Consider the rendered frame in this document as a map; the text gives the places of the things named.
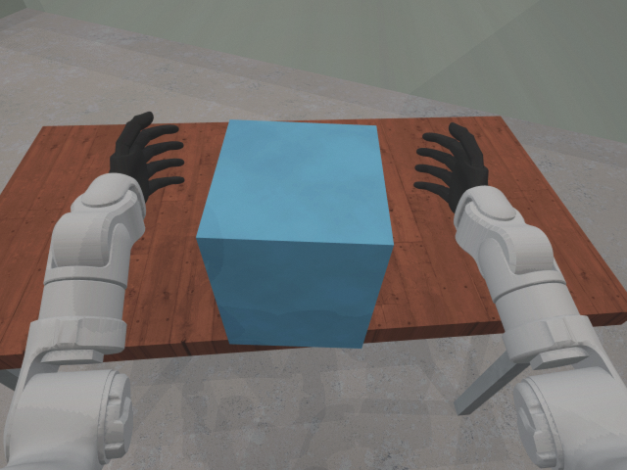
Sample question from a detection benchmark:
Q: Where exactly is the robot left upper arm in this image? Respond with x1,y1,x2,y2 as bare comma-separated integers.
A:
0,369,133,470

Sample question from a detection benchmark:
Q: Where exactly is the left robot forearm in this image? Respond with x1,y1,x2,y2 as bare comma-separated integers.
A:
3,173,146,464

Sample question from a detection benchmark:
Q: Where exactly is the left robot hand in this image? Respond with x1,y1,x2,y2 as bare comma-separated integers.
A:
109,112,184,204

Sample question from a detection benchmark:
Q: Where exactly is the right robot forearm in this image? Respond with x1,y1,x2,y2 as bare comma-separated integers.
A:
454,186,627,397

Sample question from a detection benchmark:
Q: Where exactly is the table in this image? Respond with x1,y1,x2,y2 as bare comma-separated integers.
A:
0,116,627,416

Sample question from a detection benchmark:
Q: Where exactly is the right robot hand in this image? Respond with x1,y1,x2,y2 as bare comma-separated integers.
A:
413,122,489,213

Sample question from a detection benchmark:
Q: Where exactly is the robot right upper arm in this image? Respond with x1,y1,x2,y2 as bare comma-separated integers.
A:
513,366,627,470

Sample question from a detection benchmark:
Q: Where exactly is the carton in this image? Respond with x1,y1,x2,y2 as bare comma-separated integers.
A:
196,119,394,349

